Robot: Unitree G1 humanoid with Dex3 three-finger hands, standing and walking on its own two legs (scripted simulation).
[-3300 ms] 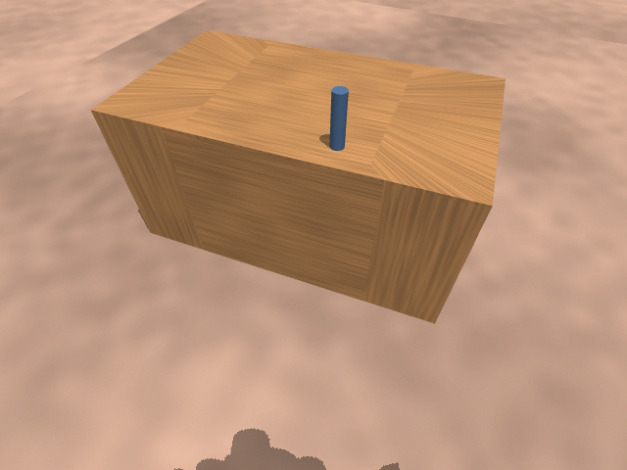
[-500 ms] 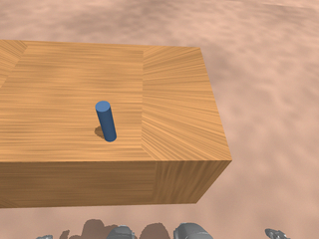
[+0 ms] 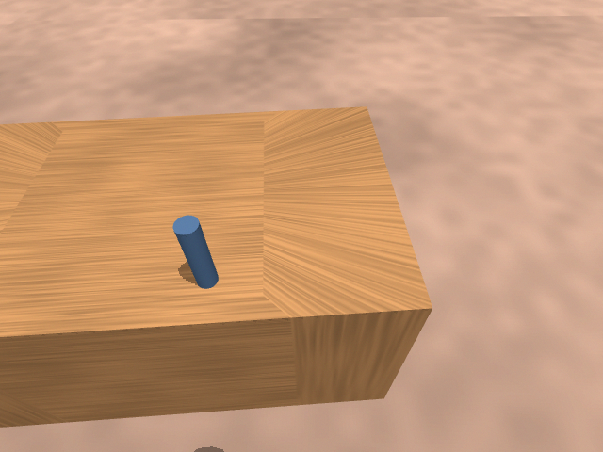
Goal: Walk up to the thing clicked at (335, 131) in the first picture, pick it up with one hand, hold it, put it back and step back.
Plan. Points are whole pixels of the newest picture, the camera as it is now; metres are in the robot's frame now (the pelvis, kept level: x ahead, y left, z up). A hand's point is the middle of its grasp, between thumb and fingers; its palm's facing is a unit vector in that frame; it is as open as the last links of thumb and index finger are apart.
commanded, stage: walk up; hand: left
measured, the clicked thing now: (197, 254) +0.46 +0.21 -0.08
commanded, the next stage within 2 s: stand in 0.82 s
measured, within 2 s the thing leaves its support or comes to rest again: neither
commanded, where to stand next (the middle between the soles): +0.06 -0.01 m, yaw +3 degrees
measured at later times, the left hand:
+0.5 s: hand out of the picture +0.10 +0.26 -0.14, palm faces +0.01 -0.95 -0.32, open 7.4 cm
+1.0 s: hand out of the picture +0.08 +0.27 -0.14, palm faces +0.02 -0.95 -0.33, open 7.4 cm
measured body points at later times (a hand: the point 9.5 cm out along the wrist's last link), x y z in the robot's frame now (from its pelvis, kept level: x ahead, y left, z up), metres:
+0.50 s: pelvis +0.01 +0.01 +0.01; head +0.02 +0.02 +0.46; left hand +0.10 +0.31 -0.12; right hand +0.11 -0.30 -0.11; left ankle +0.06 +0.15 -0.73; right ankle -0.03 -0.13 -0.73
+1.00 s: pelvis +0.02 +0.01 +0.02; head +0.03 +0.02 +0.47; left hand +0.08 +0.32 -0.12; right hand +0.12 -0.28 -0.11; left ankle +0.06 +0.15 -0.73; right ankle -0.03 -0.13 -0.73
